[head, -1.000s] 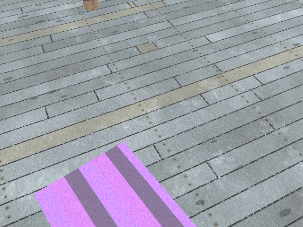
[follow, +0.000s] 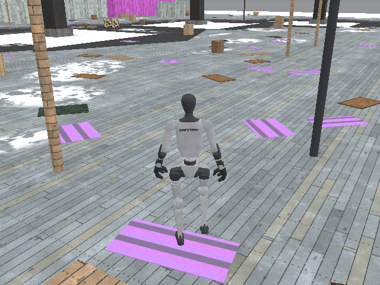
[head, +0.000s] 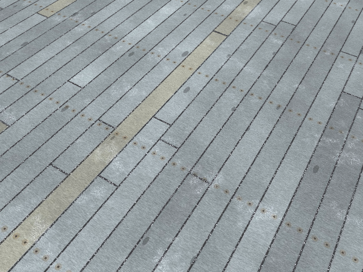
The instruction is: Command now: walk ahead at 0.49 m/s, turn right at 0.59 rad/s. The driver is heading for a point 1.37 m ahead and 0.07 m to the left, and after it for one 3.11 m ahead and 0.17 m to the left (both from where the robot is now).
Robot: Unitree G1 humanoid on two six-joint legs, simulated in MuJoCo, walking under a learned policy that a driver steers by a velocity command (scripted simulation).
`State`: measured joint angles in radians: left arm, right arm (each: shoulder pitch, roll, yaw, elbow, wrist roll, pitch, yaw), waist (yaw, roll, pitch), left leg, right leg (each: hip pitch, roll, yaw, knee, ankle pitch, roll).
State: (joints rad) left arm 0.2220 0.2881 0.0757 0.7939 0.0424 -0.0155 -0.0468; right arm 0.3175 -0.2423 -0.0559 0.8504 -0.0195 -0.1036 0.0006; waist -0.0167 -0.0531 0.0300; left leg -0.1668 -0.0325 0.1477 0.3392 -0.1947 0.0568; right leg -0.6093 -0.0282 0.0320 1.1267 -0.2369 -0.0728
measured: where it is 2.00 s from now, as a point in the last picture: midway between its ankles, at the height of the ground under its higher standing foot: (189, 220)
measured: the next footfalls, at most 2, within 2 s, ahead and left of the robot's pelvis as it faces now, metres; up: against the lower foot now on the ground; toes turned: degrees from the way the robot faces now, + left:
right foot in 0.30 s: +0.30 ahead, -0.13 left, +0.00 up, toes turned -13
left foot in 0.84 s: +0.61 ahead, +0.02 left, +0.00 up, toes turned +10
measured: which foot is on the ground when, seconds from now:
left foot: down 0.00-0.30, up 0.32-0.82, down 0.84-1.00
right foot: up 0.00-0.28, down 0.30-0.82, up 0.84-1.00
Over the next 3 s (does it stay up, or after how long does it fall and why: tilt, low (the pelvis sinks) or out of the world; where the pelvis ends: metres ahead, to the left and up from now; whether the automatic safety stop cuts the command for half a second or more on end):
stays up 1.06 -0.01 0.00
